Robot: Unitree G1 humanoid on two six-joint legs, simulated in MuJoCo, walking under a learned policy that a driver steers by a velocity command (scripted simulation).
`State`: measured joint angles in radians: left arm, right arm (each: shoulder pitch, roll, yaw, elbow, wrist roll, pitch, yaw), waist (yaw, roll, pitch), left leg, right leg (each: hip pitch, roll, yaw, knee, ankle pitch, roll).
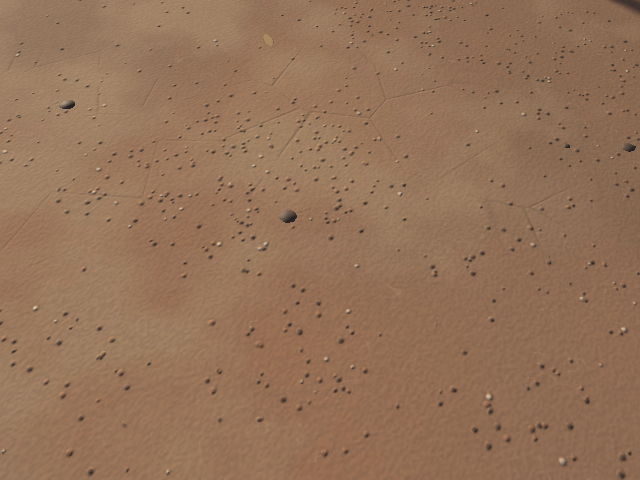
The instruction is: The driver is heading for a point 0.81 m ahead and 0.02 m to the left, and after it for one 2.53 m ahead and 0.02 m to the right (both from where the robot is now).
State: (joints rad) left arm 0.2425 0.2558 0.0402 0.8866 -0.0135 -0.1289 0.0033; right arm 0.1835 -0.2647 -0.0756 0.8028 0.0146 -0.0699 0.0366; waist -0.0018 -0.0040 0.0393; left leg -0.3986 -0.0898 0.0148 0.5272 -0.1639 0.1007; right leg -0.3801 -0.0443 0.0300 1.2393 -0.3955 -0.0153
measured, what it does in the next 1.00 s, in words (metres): walks ahead: right foot, then left foot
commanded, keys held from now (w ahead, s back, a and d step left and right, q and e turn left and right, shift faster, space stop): w+q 0.16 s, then w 0.60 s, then no key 0.18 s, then e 0.06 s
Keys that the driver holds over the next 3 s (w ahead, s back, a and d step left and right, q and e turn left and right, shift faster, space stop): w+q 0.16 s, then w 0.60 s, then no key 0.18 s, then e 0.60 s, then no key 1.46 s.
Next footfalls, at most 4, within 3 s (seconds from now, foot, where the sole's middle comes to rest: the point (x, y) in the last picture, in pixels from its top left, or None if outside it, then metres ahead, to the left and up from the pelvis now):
0.38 right None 0.40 -0.11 -0.77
0.88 left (249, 396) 0.63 0.18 -0.77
1.38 right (367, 404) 0.61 -0.08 -0.77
1.84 left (258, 390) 0.64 0.16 -0.77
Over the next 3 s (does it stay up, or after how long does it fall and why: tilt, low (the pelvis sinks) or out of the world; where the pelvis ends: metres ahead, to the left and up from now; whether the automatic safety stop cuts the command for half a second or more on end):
stays up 0.59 0.06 0.01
